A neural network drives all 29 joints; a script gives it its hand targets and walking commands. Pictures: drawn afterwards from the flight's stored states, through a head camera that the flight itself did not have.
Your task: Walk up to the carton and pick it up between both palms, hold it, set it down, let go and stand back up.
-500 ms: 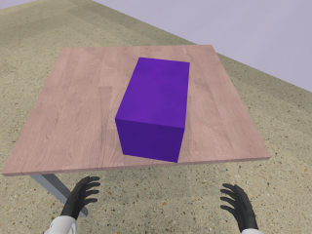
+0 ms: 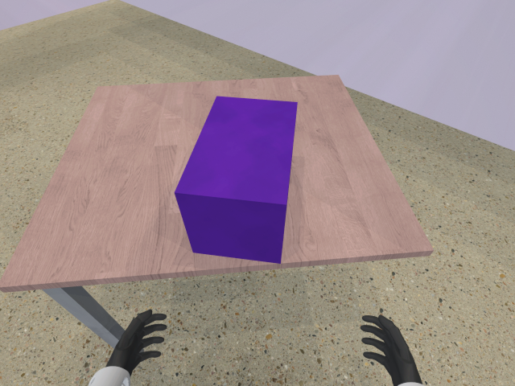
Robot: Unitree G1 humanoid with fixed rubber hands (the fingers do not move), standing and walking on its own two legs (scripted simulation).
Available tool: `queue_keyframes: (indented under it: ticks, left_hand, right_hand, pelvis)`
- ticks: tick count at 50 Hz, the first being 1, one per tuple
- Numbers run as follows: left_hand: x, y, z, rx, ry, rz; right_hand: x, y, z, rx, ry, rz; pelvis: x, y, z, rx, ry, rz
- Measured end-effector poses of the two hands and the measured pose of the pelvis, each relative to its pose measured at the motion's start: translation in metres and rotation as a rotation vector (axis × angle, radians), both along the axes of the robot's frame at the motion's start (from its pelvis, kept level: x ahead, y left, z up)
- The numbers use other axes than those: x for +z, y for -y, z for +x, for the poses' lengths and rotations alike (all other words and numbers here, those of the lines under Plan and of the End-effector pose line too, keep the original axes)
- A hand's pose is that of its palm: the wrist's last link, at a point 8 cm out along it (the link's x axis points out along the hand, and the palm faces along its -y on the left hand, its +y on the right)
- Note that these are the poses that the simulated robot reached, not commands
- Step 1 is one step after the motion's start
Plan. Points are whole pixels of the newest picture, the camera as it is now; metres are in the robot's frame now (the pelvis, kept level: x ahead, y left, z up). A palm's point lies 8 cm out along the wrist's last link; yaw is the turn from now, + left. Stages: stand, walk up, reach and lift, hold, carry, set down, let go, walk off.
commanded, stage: set down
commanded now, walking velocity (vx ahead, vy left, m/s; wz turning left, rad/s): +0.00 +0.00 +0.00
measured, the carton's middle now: (246, 175) +0.51 +0.08 +0.01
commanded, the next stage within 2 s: let go in 0.18 s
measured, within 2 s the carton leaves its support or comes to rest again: neither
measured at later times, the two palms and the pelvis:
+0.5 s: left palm (134, 362) +0.17 +0.24 -0.08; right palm (422, 373) +0.18 -0.21 -0.07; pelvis +0.01 -0.01 +0.00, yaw +0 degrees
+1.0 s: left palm out of the picture +0.13 +0.31 -0.09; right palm out of the picture +0.11 -0.32 -0.09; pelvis +0.03 +0.00 +0.00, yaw -1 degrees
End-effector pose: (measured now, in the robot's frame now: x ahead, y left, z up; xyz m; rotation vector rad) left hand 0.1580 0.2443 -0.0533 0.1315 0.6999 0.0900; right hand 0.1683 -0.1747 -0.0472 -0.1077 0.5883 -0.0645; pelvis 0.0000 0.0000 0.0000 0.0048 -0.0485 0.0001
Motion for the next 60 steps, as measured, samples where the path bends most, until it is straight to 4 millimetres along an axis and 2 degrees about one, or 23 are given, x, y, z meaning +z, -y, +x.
queue_keyframes:
  ticks: [8,17,25,35,38,43,47,52,60]
  left_hand:
    - [-0.012,0.000,0.003,0.005,-0.030,0.017]
    - [-0.024,0.009,0.002,-0.002,-0.114,0.041]
    - [-0.025,0.005,0.008,0.013,-0.093,0.062]
    - [-0.031,0.020,0.009,-0.021,-0.116,0.039]
    - [-0.035,0.007,-0.001,-0.042,-0.149,0.087]
    - [-0.035,-0.041,-0.022,0.012,-0.215,0.204]
    - [-0.035,-0.062,-0.030,0.035,-0.255,0.243]
    - [-0.038,-0.068,-0.028,0.029,-0.279,0.249]
    - [-0.045,-0.069,-0.027,0.006,-0.326,0.241]
  right_hand:
    - [-0.009,0.016,-0.001,0.010,-0.047,-0.041]
    - [-0.028,0.023,0.000,0.047,-0.119,-0.034]
    - [-0.023,0.040,0.007,0.040,-0.088,-0.058]
    - [-0.029,0.055,-0.002,0.041,-0.130,-0.095]
    - [-0.040,0.077,-0.015,0.014,-0.232,-0.162]
    - [-0.046,0.119,-0.040,-0.055,-0.366,-0.252]
    - [-0.047,0.139,-0.052,-0.093,-0.431,-0.288]
    - [-0.048,0.140,-0.055,-0.108,-0.464,-0.283]
    - [-0.058,0.115,-0.062,-0.109,-0.504,-0.231]
  pelvis:
    - [-0.001,0.003,0.002,0.004,-0.005,0.002]
    - [0.000,0.003,0.004,0.000,-0.023,0.003]
    - [0.000,0.007,0.012,-0.002,-0.041,0.006]
    - [0.000,0.007,0.011,-0.007,-0.035,0.001]
    - [-0.002,0.005,0.012,-0.008,-0.040,-0.005]
    - [-0.005,0.003,0.019,-0.005,-0.048,-0.003]
    - [-0.005,0.000,0.024,-0.009,-0.049,-0.002]
    - [-0.004,-0.004,0.026,-0.017,-0.048,-0.001]
    - [-0.001,-0.011,0.026,-0.030,-0.036,-0.006]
